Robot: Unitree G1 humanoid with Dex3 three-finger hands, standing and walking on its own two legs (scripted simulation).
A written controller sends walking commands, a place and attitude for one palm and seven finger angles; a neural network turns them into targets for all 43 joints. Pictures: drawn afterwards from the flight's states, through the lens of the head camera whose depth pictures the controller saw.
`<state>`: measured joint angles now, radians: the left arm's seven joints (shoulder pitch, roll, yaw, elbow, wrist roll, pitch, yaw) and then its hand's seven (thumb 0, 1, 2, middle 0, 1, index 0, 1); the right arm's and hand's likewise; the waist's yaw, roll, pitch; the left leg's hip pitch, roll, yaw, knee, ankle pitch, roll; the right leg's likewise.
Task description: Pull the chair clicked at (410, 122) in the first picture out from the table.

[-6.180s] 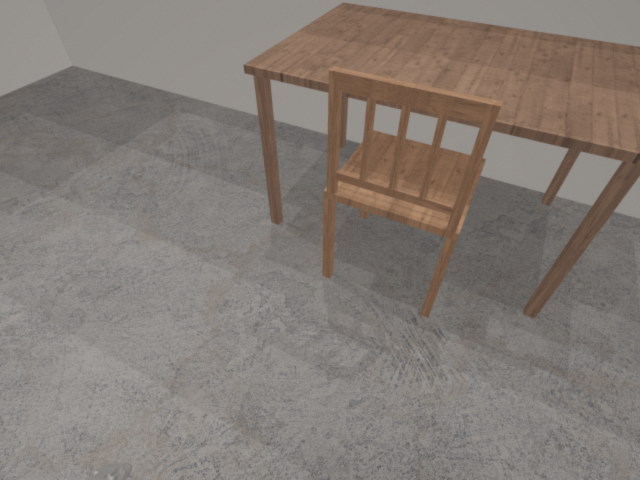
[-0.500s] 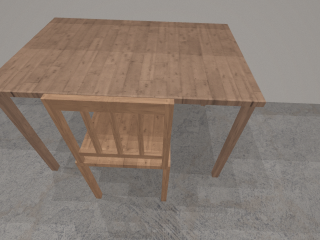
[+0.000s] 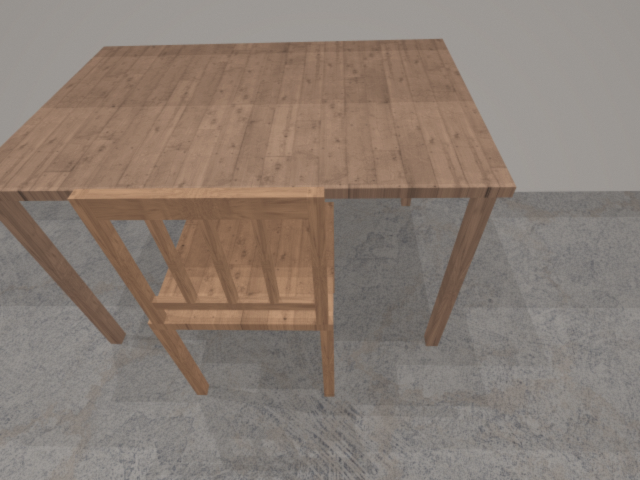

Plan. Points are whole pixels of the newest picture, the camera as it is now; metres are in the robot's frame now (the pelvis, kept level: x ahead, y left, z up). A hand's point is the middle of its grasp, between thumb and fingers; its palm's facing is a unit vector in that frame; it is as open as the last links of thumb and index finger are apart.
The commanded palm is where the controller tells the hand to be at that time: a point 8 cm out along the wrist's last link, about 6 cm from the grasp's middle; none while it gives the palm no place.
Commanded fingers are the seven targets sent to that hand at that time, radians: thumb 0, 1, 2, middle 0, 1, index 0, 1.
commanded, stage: look again from close up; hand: left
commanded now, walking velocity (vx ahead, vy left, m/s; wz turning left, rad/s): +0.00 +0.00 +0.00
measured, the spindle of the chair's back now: (220, 262) +0.52 +0.24 -0.11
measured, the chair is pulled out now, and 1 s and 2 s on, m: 0.00 0.00 0.00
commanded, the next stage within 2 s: shuffle to correct the standing spot in 0.42 s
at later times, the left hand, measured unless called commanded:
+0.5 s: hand out of the picture -0.01 +0.15 -0.17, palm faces +0.04 -0.98 -0.18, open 7.3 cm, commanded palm none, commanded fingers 0.00 0.90 0.90 -0.20 -0.30 -0.20 -0.30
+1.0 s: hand out of the picture +0.05 +0.19 -0.18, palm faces +0.07 -0.98 -0.21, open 7.4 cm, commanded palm none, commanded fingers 0.00 0.90 0.90 -0.20 -0.30 -0.20 -0.30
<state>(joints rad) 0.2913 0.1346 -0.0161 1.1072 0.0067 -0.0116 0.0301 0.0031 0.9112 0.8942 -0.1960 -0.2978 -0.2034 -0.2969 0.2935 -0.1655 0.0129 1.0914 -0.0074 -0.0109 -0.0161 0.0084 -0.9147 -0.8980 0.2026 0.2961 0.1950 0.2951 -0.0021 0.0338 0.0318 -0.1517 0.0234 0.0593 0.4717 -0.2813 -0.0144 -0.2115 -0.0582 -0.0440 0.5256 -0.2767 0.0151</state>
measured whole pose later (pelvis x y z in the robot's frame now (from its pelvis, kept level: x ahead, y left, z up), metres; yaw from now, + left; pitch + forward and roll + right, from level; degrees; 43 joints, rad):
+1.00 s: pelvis +0.07 +0.02 -0.01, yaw +1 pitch +0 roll +0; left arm 0.32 0.14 0.04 1.09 0.01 -0.03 0.02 0.00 0.91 0.89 -0.19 -0.30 -0.20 -0.30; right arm 0.39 -0.13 0.01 1.13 -0.01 -0.04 -0.03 0.00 -0.91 -0.90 0.20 0.30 0.19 0.30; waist 0.00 0.02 0.05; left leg -0.17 0.02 0.06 0.67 -0.44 0.02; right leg -0.22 -0.05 -0.11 0.64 -0.39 -0.03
